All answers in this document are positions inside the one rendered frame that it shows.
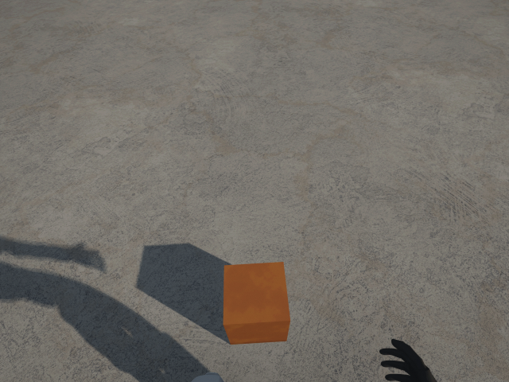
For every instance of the right robot hand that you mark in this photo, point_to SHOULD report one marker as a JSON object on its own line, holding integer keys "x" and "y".
{"x": 413, "y": 365}

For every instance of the carton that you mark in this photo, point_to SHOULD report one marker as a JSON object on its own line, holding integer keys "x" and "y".
{"x": 255, "y": 303}

